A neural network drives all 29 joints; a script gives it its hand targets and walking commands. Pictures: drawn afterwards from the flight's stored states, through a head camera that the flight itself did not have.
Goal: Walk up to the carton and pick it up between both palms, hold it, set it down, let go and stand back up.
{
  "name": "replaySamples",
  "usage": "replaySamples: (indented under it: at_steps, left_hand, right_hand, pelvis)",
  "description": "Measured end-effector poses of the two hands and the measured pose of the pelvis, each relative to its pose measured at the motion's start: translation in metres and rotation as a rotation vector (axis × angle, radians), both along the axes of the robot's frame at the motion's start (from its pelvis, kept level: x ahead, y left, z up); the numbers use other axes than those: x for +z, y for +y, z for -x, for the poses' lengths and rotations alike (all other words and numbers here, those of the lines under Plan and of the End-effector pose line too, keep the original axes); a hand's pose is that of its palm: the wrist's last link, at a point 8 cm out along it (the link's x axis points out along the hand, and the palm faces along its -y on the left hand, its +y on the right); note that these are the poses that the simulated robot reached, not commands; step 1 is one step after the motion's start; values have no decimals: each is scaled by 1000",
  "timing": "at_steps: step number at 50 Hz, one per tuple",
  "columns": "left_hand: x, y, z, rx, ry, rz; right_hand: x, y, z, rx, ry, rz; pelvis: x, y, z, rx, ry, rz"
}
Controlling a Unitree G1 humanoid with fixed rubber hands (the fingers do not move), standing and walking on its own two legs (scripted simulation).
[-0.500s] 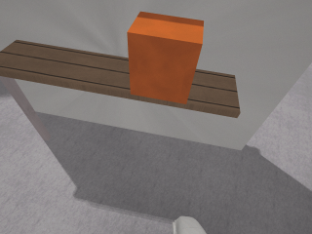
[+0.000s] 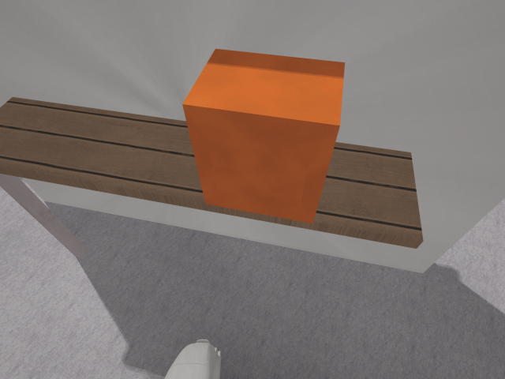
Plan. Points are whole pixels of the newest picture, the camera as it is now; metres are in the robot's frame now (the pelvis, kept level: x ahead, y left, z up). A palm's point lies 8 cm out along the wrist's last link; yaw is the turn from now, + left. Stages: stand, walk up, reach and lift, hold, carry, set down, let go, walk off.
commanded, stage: walk up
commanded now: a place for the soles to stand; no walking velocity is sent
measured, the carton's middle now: (267, 141) +0.55 -0.01 +0.03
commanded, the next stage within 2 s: none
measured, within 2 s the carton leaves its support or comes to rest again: neither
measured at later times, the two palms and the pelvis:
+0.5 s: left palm out of the picture +0.08 +0.28 -0.13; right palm out of the picture +0.09 -0.23 -0.14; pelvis +0.01 +0.03 -0.02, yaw -4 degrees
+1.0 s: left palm out of the picture +0.02 +0.29 -0.14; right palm out of the picture +0.01 -0.20 -0.14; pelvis +0.00 +0.04 +0.00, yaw -1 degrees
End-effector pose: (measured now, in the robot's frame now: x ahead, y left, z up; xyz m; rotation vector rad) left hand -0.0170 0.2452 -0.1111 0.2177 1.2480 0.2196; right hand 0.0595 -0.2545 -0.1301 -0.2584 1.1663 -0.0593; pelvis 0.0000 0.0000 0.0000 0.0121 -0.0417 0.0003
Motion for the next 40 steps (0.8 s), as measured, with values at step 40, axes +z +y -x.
replaySamples:
  at_steps: [40]
  left_hand:
    - [-22,26,-91,-156,-100,83]
  right_hand:
    - [-4,50,42,-146,63,-1]
  pelvis:
    - [-4,39,3,-50,14,19]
